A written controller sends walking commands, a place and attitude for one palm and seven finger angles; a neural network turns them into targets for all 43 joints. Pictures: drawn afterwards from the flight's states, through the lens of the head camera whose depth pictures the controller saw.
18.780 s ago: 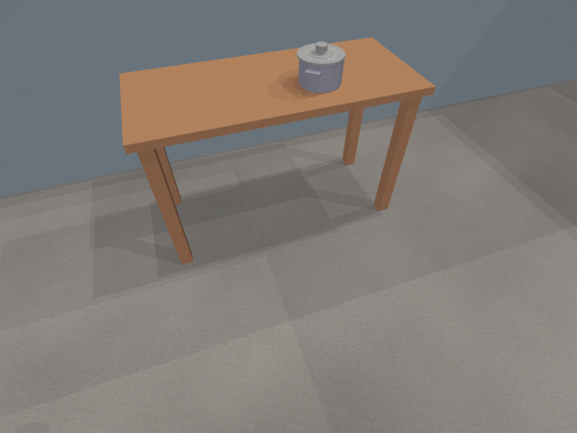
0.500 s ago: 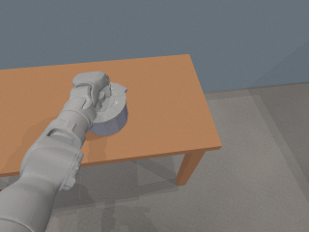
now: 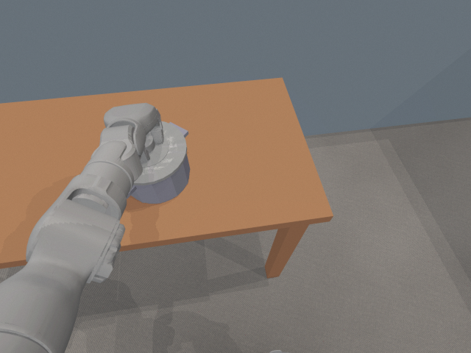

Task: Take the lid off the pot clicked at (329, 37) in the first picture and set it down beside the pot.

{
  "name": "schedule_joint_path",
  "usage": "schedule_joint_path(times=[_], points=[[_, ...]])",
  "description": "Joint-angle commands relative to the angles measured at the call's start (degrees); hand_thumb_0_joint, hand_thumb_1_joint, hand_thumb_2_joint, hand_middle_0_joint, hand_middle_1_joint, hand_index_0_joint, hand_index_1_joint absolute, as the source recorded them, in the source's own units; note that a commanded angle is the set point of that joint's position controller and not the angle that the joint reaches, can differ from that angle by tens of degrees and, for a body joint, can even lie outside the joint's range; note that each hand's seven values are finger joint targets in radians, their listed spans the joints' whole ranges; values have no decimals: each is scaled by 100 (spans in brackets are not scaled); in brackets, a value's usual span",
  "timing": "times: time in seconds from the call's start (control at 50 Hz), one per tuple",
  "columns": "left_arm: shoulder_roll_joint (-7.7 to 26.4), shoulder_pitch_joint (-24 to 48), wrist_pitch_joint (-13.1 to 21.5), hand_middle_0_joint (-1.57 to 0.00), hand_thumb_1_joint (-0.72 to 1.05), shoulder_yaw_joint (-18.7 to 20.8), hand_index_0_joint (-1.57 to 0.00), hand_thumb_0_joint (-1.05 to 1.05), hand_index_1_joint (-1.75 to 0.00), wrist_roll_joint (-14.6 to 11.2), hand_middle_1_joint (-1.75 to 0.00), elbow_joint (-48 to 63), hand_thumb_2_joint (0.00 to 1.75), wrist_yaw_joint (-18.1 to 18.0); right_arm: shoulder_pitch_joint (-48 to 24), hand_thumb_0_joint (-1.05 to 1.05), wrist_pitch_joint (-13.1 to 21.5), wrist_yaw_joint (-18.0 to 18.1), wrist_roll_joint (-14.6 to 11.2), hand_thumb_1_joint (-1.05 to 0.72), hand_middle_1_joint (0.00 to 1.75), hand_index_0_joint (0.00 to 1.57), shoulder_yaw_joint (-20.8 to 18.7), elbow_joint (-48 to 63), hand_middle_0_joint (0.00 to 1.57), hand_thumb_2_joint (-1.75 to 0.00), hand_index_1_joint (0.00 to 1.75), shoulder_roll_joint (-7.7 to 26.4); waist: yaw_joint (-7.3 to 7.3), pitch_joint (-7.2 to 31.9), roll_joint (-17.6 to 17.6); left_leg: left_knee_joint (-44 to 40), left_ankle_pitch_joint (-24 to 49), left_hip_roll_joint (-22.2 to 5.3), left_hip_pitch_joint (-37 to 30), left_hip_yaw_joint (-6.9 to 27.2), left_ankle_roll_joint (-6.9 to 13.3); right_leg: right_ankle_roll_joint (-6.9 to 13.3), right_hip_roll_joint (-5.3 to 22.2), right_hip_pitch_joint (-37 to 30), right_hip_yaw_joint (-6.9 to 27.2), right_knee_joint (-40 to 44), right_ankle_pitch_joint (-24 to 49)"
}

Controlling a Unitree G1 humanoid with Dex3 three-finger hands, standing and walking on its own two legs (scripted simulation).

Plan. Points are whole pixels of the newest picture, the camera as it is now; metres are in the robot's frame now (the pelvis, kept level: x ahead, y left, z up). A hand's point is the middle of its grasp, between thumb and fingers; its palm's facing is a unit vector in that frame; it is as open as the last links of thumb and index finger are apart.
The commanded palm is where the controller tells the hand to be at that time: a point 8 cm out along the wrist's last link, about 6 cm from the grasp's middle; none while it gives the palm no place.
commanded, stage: close the fingers and squeeze the knob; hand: left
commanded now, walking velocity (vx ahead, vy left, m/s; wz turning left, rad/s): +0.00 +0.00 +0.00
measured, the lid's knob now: (144, 143) +0.52 +0.13 +0.01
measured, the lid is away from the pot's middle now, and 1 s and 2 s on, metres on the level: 0.00 0.00 0.01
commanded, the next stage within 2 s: lift the lid straight up in 0.18 s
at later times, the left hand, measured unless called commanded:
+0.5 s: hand (141, 146) +0.49 +0.13 +0.04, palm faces -0.41 -0.04 -0.91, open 6.9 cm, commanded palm +0.51 +0.12 +0.10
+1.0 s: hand (137, 134) +0.49 +0.13 +0.07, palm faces -0.37 -0.07 -0.92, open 6.9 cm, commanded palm +0.50 +0.13 +0.14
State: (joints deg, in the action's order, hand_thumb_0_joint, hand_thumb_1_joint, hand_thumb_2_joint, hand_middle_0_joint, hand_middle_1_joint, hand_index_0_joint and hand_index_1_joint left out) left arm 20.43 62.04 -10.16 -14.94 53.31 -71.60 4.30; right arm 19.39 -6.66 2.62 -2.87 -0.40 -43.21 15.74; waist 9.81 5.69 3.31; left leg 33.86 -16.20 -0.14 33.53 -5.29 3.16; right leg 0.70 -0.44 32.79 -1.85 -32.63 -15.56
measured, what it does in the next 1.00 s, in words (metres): stands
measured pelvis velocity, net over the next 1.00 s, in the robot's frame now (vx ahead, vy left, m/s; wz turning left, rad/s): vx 0.02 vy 0.00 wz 0.00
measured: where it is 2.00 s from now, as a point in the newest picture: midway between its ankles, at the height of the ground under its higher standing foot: outside the picture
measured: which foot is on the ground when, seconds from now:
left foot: down 0.00-1.00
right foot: down 0.00-1.00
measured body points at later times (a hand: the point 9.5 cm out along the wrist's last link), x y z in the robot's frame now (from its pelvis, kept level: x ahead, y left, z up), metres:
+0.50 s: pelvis +0.00 +0.00 +0.00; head +0.09 -0.01 +0.44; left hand +0.51 +0.13 +0.09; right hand +0.00 -0.27 -0.14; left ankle -0.01 +0.08 -0.73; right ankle -0.01 -0.11 -0.73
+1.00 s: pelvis +0.02 +0.00 +0.01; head +0.08 -0.02 +0.46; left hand +0.51 +0.13 +0.12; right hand +0.05 -0.27 -0.13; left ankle -0.01 +0.08 -0.73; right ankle -0.01 -0.11 -0.73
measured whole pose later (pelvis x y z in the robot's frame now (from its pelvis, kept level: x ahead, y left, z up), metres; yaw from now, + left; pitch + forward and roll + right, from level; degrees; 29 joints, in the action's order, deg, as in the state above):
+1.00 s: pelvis +0.02 +0.00 +0.01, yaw +0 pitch +12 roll +0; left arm 18.8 57.8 -11.3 -14.1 52.2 -64.0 6.7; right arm 16.6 -6.0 2.5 -3.1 -0.6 -43.2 15.3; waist 7.4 5.4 4.2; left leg 28.1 -15.3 0.4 25.4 -5.1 3.0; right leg 0.6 -0.3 24.8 -1.7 -27.3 -14.9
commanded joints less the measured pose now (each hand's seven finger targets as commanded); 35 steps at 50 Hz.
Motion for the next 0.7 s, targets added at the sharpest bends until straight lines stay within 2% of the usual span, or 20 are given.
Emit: schedule_joint_path(times=[0.0, 0.06, 0.1, 0.14, 0.22, 0.28, 0.32, 0.34, 0.38, 0.4, 0.42, 0.44, 0.48, 0.52, 0.54, 0.58, 0.62, 0.64, 0.66, 0.68], points=[[732, 2487, 50, -91, 72, 130, -84, 0, -104, 22, -106, 748, 68, -161, 544, 0, 141, 78, -23, -90, 30, 20, -302, 349, 20, -90, 30, 930, 221, 2020, -335, -144, 1552, -17, -1552, 446, 101, 93, -181, -466, 50, 283, 1508], [818, 2567, 66, -93, 75, 174, -85, 0, -105, 68, -107, 870, 70, -186, 591, 0, 152, 72, 2, -90, 30, 20, -320, 343, 20, -90, 30, 914, 232, 2218, -285, -111, 1639, -9, -1676, 437, 98, 74, -186, -527, 66, 263, 1607], [529, 2497, 62, -94, 77, 21, -86, 0, -106, 8, -107, 774, 71, -157, 559, 0, 150, 63, 0, -90, 30, 20, -329, 333, 20, -90, 30, 909, 269, 2086, -363, -87, 1725, -19, -1647, 440, 105, 82, -191, -441, 37, 269, 1677], [759, 2443, 28, -95, 79, 146, -88, 0, -106, 18, -108, 633, 72, -166, 573, 0, 136, 70, -11, -90, 30, 20, -315, 310, 20, -90, 30, 941, 265, 1958, -434, -87, 1560, -16, -1522, 419, 104, 63, -190, -430, 49, 280, 1559], [954, 2554, 77, -96, 81, 281, -89, 0, -107, 9, -108, 847, 74, -156, 564, 0, 141, 87, 2, -90, 30, 20, -296, 344, 20, -90, 30, 928, 232, 2187, -364, -88, 1668, 16, -1542, 386, 114, 58, -174, -666, 99, 266, 1798], [639, 2488, 49, -97, 81, 32, -90, 0, -107, 33, -109, 790, 75, -131, 543, 0, 127, 69, -28, -90, 30, 20, -312, 348, 20, -90, 30, 910, 250, 2006, -383, -99, 1618, -19, -1580, 414, 98, 73, -183, -453, 30, 273, 1612], [880, 2817, 102, -97, 81, 194, -90, 0, -107, 40, -109, 1069, 75, -170, 575, 0, 146, 79, -12, -90, 30, 20, -307, 353, 20, -90, 30, 912, 256, 2283, -293, -101, 1736, -20, -1755, 449, 113, 65, -190, -552, 67, 268, 1711], [871, 2794, 81, -97, 81, 180, -90, 0, -108, 65, -109, 972, 75, -183, 552, 0, 155, 81, -21, -90, 30, 20, -310, 350, 20, -90, 30, 892, 237, 2239, -220, -102, 1739, -16, -1772, 454, 103, 79, -184, -532, 59, 261, 1682], [791, 2933, 108, -97, 81, 162, -90, 0, -108, 37, -109, 1263, 75, -216, 570, 0, 203, 66, -3, -90, 30, 20, -343, 341, 20, -90, 30, 852, 207, 2509, -35, -94, 1979, -30, -2093, 480, 97, 88, -183, -582, 54, 279, 1828], [877, 2923, 133, -97, 81, 254, -90, 0, -108, 2, -109, 1302, 75, -212, 561, 0, 209, 76, -7, -90, 30, 20, -335, 349, 20, -90, 30, 853, 178, 2575, -134, -88, 2121, -28, -2076, 495, 103, 95, -180, -696, 62, 277, 1963], [996, 2943, 108, -98, 81, 294, -90, 0, -108, 48, -109, 1198, 76, -232, 585, 0, 206, 84, -13, -90, 30, 20, -315, 327, 20, -90, 30, 864, 202, 2509, -175, -115, 2090, -18, -2044, 492, 98, 82, -195, -702, 70, 286, 1991], [854, 3030, 96, -98, 81, 161, -90, 0, -108, 25, -109, 1259, 76, -238, 577, 0, 214, 80, -21, -90, 30, 20, -318, 319, 20, -90, 30, 857, 227, 2432, -148, -152, 2028, -29, -2037, 496, 93, 79, -185, -679, 48, 298, 1919], [946, 3066, 61, -98, 81, 236, -90, 0, -108, 29, -109, 1249, 76, -287, 558, 0, 247, 91, -35, -90, 30, 20, -317, 292, 20, -90, 30, 850, 220, 2401, -186, -180, 1996, -26, -2064, 483, 102, 74, -179, -728, 62, 349, 1947], [1107, 3275, 128, -98, 81, 361, -90, 0, -108, 3, -109, 1629, 76, -313, 555, 0, 307, 96, -27, -90, 30, 20, -323, 317, 20, -90, 30, 836, 168, 2742, -71, -209, 2192, -11, -2311, 505, 106, 70, -180, -923, 103, 369, 2138], [1185, 3090, 87, -98, 81, 423, -90, 0, -108, 23, -109, 1449, 76, -321, 547, 0, 310, 96, -27, -90, 30, 20, -312, 314, 20, -90, 30, 832, 112, 2613, -42, -230, 2182, -5, -2221, 494, 99, 87, -167, -987, 93, 374, 2145], [1198, 3105, 18, -98, 81, 393, -90, 0, -108, 76, -109, 1413, 76, -347, 510, 0, 323, 106, -41, -90, 30, 20, -299, 296, 20, -90, 30, 831, 133, 2501, -210, -273, 2092, -5, -2123, 461, 109, 72, -159, -1045, 96, 417, 2172], [1317, 3270, 57, -98, 81, 488, -90, 0, -108, 37, -109, 1737, 76, -338, 529, 0, 359, 121, -35, -90, 30, 20, -301, 319, 20, -90, 30, 837, 105, 2786, -150, -309, 2315, 8, -2311, 483, 110, 71, -163, -1220, 121, 416, 2416], [1361, 3220, 55, -98, 81, 527, -90, 0, -108, 49, -109, 1785, 76, -333, 497, 0, 371, 109, -32, -90, 30, 20, -317, 342, 20, -90, 30, 815, 42, 2795, 37, -296, 2439, -2, -2399, 477, 98, 88, -145, -1247, 119, 412, 2480], [1216, 3201, 66, -98, 81, 414, -90, 0, -108, 65, -109, 1914, 76, -320, 495, 0, 388, 103, -27, -90, 30, 20, -316, 346, 20, -90, 30, 792, 39, 2987, 43, -295, 2670, 12, -2573, 505, 97, 87, -158, -1294, 108, 406, 2638], [1046, 3106, 52, -98, 81, 319, -90, 0, -108, 43, -109, 1862, 76, -295, 460, 0, 390, 86, -30, -90, 30, 20, -346, 329, 20, -90, 30, 776, 49, 2819, 20, -265, 2793, -11, -2608, 494, 95, 83, -151, -1210, 85, 432, 2683]])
